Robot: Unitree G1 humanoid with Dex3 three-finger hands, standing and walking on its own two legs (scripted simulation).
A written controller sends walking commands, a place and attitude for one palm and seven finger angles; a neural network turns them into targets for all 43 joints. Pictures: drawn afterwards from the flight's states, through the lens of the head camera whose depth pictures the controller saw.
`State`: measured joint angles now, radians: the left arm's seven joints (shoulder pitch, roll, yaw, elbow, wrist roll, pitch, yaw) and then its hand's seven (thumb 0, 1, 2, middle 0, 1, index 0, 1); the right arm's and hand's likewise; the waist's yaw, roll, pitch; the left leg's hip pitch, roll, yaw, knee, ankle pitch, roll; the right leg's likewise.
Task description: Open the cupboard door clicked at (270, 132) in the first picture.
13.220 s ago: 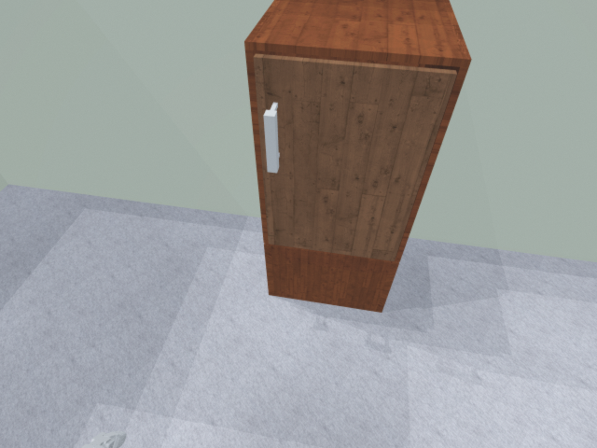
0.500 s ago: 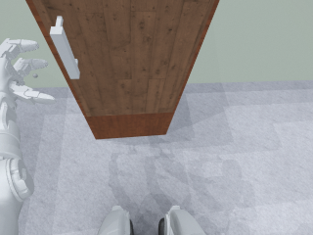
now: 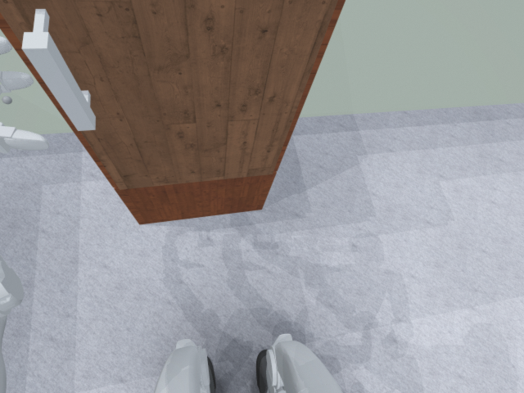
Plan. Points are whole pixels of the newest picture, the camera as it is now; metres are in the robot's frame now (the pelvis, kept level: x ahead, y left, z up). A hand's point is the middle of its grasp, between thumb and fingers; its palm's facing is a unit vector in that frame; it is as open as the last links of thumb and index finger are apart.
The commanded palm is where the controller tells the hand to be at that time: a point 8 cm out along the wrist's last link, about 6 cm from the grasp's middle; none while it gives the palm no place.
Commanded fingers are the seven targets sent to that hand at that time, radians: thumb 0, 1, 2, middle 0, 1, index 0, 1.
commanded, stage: move the hooked fingers beside the handle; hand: left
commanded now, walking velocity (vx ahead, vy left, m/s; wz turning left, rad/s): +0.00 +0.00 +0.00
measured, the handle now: (66, 76) +0.54 +0.22 +0.07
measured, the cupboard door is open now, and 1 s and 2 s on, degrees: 0 0 0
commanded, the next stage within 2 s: slide the fingers in behind the handle in 0.68 s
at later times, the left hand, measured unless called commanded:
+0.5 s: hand (4, 110) +0.49 +0.28 +0.07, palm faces +0.09 -1.00 -0.01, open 14.0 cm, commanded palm +0.47 +0.32 +0.07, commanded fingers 0.00 -0.50 0.30 -0.30 -1.20 -0.30 -1.20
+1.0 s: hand (10, 111) +0.48 +0.28 +0.07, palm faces +0.05 -1.00 -0.01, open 14.0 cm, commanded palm +0.47 +0.31 +0.07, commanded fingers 0.00 -0.50 0.30 -0.30 -1.20 -0.30 -1.20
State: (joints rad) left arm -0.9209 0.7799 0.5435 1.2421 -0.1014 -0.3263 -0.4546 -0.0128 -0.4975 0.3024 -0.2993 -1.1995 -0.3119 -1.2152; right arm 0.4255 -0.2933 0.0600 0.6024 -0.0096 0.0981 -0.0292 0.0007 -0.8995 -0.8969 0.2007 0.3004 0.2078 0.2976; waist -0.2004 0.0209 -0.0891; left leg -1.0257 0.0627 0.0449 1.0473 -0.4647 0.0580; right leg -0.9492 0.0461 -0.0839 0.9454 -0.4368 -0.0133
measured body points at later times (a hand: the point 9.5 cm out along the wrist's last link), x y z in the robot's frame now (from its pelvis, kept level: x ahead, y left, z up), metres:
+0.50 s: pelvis -0.01 +0.01 +0.00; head +0.13 +0.05 +0.43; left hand +0.47 +0.34 +0.08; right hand +0.02 -0.27 -0.10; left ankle +0.01 +0.08 -0.67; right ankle +0.00 -0.12 -0.67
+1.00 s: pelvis -0.01 +0.00 +0.00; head +0.13 +0.04 +0.43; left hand +0.48 +0.33 +0.08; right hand -0.03 -0.27 -0.09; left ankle +0.01 +0.08 -0.67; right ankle +0.00 -0.12 -0.67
